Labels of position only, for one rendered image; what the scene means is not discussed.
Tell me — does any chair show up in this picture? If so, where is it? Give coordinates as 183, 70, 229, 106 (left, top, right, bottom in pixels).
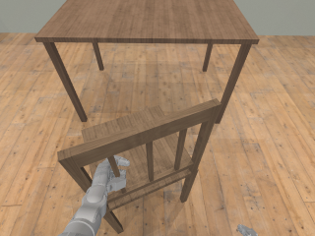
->
57, 98, 221, 234

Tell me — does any right robot hand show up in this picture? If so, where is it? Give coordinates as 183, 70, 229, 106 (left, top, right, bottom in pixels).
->
237, 224, 258, 236

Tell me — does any table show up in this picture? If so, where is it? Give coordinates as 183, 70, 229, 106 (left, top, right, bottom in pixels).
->
34, 0, 260, 124

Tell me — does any robot left forearm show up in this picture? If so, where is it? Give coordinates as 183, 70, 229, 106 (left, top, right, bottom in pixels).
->
58, 185, 108, 236

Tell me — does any left robot hand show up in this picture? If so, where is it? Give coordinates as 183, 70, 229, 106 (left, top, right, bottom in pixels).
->
92, 155, 130, 193

